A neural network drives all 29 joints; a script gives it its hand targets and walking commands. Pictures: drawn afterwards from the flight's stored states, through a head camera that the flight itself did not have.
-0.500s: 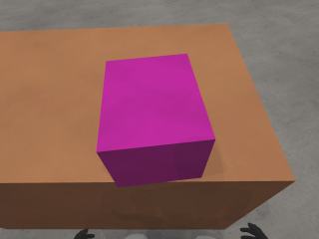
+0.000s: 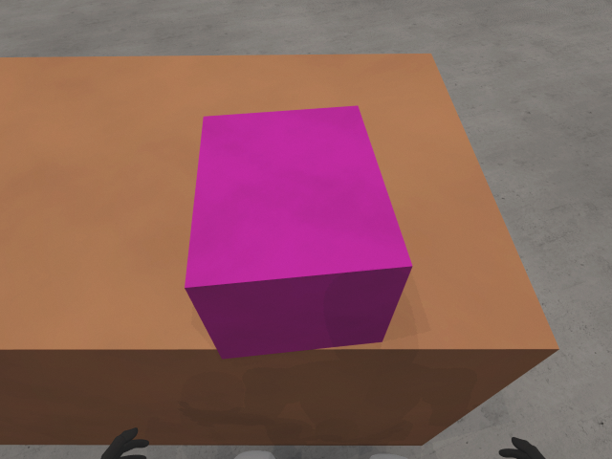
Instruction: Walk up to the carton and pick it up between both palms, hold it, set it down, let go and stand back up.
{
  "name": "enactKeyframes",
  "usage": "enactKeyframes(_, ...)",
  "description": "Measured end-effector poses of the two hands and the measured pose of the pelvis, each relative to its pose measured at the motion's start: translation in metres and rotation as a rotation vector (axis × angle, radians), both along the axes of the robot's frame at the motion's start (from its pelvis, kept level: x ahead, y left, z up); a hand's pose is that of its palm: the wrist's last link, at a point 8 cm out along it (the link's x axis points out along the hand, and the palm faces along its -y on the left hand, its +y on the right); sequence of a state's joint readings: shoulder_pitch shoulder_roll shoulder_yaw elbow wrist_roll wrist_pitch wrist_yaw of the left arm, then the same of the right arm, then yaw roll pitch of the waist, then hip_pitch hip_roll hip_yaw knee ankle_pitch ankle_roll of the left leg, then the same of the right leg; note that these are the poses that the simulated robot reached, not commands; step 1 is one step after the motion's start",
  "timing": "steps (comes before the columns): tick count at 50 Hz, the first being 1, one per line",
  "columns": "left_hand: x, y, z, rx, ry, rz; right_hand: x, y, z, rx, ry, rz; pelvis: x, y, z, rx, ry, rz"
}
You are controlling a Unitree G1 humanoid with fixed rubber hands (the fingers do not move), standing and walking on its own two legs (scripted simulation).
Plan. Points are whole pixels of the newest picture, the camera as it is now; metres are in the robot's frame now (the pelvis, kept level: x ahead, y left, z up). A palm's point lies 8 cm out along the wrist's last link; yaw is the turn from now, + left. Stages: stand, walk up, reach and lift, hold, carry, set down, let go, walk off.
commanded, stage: stand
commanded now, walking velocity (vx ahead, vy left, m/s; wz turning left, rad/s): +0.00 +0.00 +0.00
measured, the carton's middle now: (292, 228) +0.38 +0.04 +0.09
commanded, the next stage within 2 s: walk up in 1.82 s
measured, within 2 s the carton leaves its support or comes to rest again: neither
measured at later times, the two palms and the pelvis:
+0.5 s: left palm out of the picture +0.08 +0.28 -0.10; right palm out of the picture +0.09 -0.28 -0.10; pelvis +0.01 +0.00 +0.02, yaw +1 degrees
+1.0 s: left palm out of the picture +0.07 +0.29 -0.09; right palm out of the picture +0.08 -0.28 -0.09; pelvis +0.00 +0.00 +0.04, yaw +1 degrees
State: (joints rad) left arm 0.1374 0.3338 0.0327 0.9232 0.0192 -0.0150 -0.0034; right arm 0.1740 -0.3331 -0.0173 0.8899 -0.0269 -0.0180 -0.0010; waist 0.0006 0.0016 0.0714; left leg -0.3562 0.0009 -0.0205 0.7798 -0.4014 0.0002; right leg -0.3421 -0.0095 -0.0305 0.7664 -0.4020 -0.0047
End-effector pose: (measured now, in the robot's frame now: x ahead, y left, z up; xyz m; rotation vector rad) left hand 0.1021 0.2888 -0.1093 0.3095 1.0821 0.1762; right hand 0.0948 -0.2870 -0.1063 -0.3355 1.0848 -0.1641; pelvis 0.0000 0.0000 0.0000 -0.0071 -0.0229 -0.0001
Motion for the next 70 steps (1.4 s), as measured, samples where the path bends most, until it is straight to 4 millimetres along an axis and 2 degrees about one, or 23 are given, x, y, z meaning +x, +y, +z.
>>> enactKeyframes(9,-0.009,-0.005,0.002,-0.013,0.053,0.020,0.004,0.008,0.000,0.027,0.030,0.009,0.004,-0.001,0.008,0.000,-0.004,0.003)
enactKeyframes(18,-0.018,-0.005,0.007,-0.015,0.096,0.040,0.002,0.007,0.003,0.030,0.063,-0.001,0.006,-0.001,0.017,0.001,-0.013,0.007)
enactKeyframes(36,-0.020,-0.005,0.020,-0.024,0.105,0.052,-0.005,0.004,0.016,0.025,0.087,-0.019,0.004,-0.001,0.031,0.002,-0.032,0.012)
enactKeyframes(56,-0.036,0.000,0.022,-0.023,0.138,0.072,-0.015,0.005,0.019,0.023,0.117,-0.024,0.001,0.001,0.036,0.003,-0.033,0.019)
enactKeyframes(70,-0.041,0.004,0.022,-0.017,0.153,0.081,-0.012,0.005,0.020,0.020,0.123,-0.019,0.003,0.003,0.037,0.003,-0.028,0.023)
